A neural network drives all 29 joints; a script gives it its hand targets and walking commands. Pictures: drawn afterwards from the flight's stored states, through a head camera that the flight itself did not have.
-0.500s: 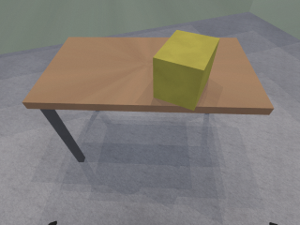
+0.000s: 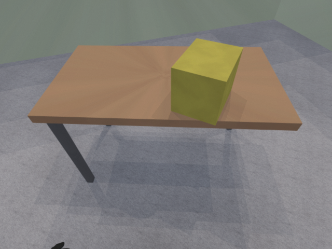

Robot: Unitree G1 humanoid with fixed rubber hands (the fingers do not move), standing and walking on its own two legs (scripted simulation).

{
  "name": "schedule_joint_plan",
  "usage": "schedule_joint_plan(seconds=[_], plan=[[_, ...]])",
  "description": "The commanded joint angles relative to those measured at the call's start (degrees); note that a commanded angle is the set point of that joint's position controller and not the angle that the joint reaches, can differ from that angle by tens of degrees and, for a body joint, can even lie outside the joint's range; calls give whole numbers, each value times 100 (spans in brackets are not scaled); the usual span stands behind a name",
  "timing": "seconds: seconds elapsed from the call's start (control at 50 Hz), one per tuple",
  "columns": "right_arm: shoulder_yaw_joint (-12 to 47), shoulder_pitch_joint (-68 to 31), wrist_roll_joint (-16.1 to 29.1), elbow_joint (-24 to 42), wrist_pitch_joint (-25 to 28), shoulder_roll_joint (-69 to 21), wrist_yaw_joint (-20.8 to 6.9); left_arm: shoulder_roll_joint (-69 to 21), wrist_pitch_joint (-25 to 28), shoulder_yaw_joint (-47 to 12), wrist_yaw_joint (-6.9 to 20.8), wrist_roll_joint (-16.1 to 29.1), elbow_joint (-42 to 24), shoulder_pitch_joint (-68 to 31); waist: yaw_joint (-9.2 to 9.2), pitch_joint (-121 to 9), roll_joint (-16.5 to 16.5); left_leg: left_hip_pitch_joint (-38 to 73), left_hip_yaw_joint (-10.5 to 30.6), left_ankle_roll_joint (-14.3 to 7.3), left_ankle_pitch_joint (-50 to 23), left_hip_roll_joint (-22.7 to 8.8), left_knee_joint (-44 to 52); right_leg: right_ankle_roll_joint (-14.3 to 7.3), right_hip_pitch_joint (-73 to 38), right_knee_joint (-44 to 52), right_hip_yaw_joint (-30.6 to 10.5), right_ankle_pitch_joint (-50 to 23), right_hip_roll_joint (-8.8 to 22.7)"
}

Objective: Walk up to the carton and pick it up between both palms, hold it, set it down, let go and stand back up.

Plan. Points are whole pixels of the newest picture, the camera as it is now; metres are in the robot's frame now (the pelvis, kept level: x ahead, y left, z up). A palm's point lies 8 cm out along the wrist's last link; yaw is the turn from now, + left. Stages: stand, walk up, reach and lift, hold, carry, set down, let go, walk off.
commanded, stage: walk up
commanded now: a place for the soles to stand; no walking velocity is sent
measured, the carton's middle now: (205, 80) +0.73 -0.11 +0.00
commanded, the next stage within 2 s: none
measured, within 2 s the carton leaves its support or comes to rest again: neither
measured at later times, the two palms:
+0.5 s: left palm out of the picture +0.13 +0.24 -0.07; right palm out of the picture +0.12 -0.41 -0.11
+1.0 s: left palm (92, 227) +0.21 +0.23 -0.10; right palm (316, 186) +0.33 -0.40 -0.08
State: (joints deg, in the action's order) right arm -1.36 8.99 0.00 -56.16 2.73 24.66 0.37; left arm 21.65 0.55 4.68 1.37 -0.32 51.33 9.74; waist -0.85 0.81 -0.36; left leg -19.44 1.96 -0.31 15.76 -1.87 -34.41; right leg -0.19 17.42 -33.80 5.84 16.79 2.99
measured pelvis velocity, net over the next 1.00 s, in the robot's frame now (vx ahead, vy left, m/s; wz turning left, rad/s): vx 0.21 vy -0.09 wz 0.01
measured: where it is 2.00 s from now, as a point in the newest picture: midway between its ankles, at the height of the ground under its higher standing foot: (195, 238)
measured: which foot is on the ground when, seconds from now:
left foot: down 0.00-0.36, up 0.38-0.82, down 0.84-1.00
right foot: down 0.00-0.18, up 0.20-0.34, down 0.36-0.84, up 0.86-1.00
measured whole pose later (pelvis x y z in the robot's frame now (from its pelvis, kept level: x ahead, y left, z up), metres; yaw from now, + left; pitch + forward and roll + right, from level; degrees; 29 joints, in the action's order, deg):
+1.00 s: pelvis +0.21 -0.09 +0.01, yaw +1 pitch -4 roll +1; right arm -1.3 11.0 0.0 -50.5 4.3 24.3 -1.2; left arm 23.0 1.3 4.7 3.8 -0.3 51.2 21.7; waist -2.0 3.2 0.7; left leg -12.9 -0.5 -1.4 12.7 -0.6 -29.1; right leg -3.0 19.6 -52.6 0.6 26.5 2.3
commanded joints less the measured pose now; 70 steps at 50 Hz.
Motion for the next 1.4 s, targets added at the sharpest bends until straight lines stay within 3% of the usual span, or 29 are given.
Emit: schedule_joint_plan(seconds=[0.0, 0.02, 0.04, 0.06, 0.12, 0.18, 0.22, 0.3, 0.34, 0.38, 0.42, 0.52, 0.6, 0.66, 0.74, 0.8, 0.82, 0.84, 0.86, 0.88, 0.92, 1.06, 1.1, 1.12, 1.16, 1.2, 1.24, 1.34, 1.38], plan=[[-103, -107, -139, 228, 121, 1011, -9, 1202, 159, 140, -65, -115, -53, -291, -35, -878, 66, 190, 698, -327, -579, -394, 812, -261, -914, 801, -715, 244, 501], [-139, -75, -102, 334, 102, 974, -13, 1234, 178, 144, -59, -72, -9, -374, 10, -723, 341, 63, 648, -300, -805, -292, 633, -194, -970, 854, -636, 278, 593], [-371, 377, -154, 488, 214, 1453, -68, 1612, 168, 422, 107, -216, -373, 161, -39, -996, 718, 236, 523, -560, 1451, -169, 439, -474, -823, 744, -936, 1872, 496], [-435, 252, -186, 464, 238, 1575, -63, 1613, 145, 396, 138, -211, -325, 281, -52, -635, 28, -62, 590, -570, 1837, -199, 309, -635, -478, 613, -1254, 2334, 711], [-429, 339, -207, 516, 322, 1363, -29, 1439, 122, 401, 157, -234, -505, 168, -31, -37, -5, 129, 869, -656, 1767, -320, 438, -642, 332, 273, -1070, 2133, 616], [-627, 1208, -206, 472, 347, 1914, -19, 1309, 143, 388, 226, -197, -680, -411, 412, -78, -631, 1623, 2848, -1347, 2039, -1414, 1586, -127, 1924, -1324, -333, 1324, -199], [-649, 1256, -199, 482, 381, 1992, 65, 1386, 138, 375, 206, -178, -847, -691, 497, 485, -771, 1977, 3144, -1833, 979, -1793, 1550, -102, 2857, -2127, -918, 1651, 129], [-550, 764, -153, 765, 374, 1868, 41, 1416, 264, 334, 286, -129, -679, -185, 119, 429, -510, 974, 2041, -1582, -247, -1591, 1373, -65, 1445, -1120, -949, 1150, 226], [-468, 53, -201, 896, 305, 1629, 23, 1329, 275, 380, 226, -82, -168, 1257, -786, -100, -423, -235, 486, -838, -524, -821, 70, -190, -1166, 299, -394, -8, -116], [-216, 190, -93, 969, 241, 912, 73, 2449, 383, 665, 54, -86, -58, 1828, -936, 25, 2453, -2798, -308, -102, 1491, 740, -3342, -453, -2365, 2455, -4320, 758, 1716], [-290, 561, -1, 687, 216, 1265, 74, 1903, 342, 500, 49, 10, -256, 1056, -244, 191, 594, -2480, 247, -224, 670, 60, -3248, -455, -2006, 1809, -3346, -628, 1473], [-304, 787, -52, 551, 102, 929, -120, 1372, 345, 394, -29, -19, -510, 931, -55, -218, 780, -1578, -335, 4, -234, 49, -1789, -314, -1874, 1622, -1153, -2865, 601], [-280, 173, -66, 790, 94, 762, -203, 1360, 343, 363, 33, -108, -492, 1192, -216, 20, 598, -1241, -323, 58, -717, -135, -687, -744, -1529, 2023, -1312, -990, 774], [-253, -553, -107, 815, 73, 859, -185, 1521, 287, 389, 24, -102, -390, 1547, -474, 410, 302, -1516, -417, -51, -710, -62, -416, -379, -1768, 2102, -1506, -1266, 877], [-271, -823, -130, 898, 129, 717, -177, 1451, 243, 329, 17, -107, -466, 1674, -461, -6, 452, -743, -667, -173, -413, 168, 64, -697, -1807, 1514, -1339, -2629, 1045], [-356, 205, -179, 719, 227, 827, -104, 1390, 237, 303, 40, 6, -607, 1045, 194, -135, 114, 813, -595, -299, -516, 220, 1429, -744, -1250, 133, -958, -2923, 712], [-500, 756, -258, 568, 255, 1187, -33, 1227, 258, 198, 40, 26, -692, 1210, 357, -473, -111, 2156, -255, -617, -479, 136, 899, -547, -120, -808, -828, -2387, 391], [-639, 1241, -313, 578, 269, 1692, 35, 1133, 259, 165, 77, 31, -749, 1151, 719, -609, -973, 3083, 1897, -1243, 871, -1246, 1096, -158, 1612, -2198, -493, -911, -250], [-663, 1092, -178, 692, 245, 1773, 31, 1240, 197, 196, 43, 22, -637, 1219, 605, -412, -884, 2524, 3413, -2001, 1761, -2202, 1911, -46, 2375, -3156, -539, 1695, -471], [-647, 966, -90, 763, 247, 1715, 26, 1447, 156, 200, 50, -67, -676, 945, 435, 356, -168, 1524, 3147, -1833, 2404, -2121, 2061, -103, 2240, -3205, -1033, 1574, -87], [-555, 452, -56, 903, 243, 1486, -19, 1404, 195, 257, 145, -120, -531, 1250, 121, 679, -768, 857, 1941, -1487, 2043, -1606, 2241, -110, 1883, -2431, -926, 1208, 272], [-514, 174, -127, 1071, 168, 1598, -181, 1252, 290, 270, 213, -14, -461, 1049, 11, 1040, -940, -264, 836, -1198, 1309, -1191, 2001, 5, 374, -349, -461, 120, 143], [-399, 180, -90, 1167, 92, 1301, -170, 1198, 379, 286, 60, -90, -221, 1541, -198, 286, -213, -207, 482, -979, 437, -815, 838, -88, -955, 611, -249, -435, -148], [-272, 282, -53, 1147, 58, 926, -156, 1349, 417, 358, -35, -84, -159, 1828, -425, -194, 53, -612, 250, -638, 164, -485, -16, -144, -1774, 780, -618, -502, -61], [-295, 307, -149, 1093, -62, 845, -105, 2138, 440, 475, -96, -151, -418, 1600, -418, -28, 1187, -2019, -217, -196, 1824, 479, -2313, -1005, -1705, 2223, -4020, 1472, 1988], [-266, 553, -38, 762, -42, 960, -42, 1827, 398, 398, -172, -39, -457, 1246, -243, -86, 782, -1702, 106, -173, 1441, 166, -2733, -1430, -1669, 1415, -3029, -1030, 1763], [-263, 1026, -30, 623, -69, 833, -33, 1536, 403, 276, -195, 7, -437, 985, -8, -351, 619, -1201, 198, -37, 1145, -82, -1869, -1159, -1582, 854, -1927, -2454, 1256], [-237, 772, -12, 570, -136, 597, -51, 1471, 287, 139, -209, 11, -375, 493, 94, -381, 1294, 95, -344, -125, 213, 112, -869, -983, -241, 533, -1166, -2804, 1026], [-248, 553, -96, 601, -130, 660, -28, 1434, 221, 125, -239, 69, -443, 428, 100, -147, 742, 281, -503, -187, -66, 223, -353, -909, 76, 265, -1135, -2539, 942]])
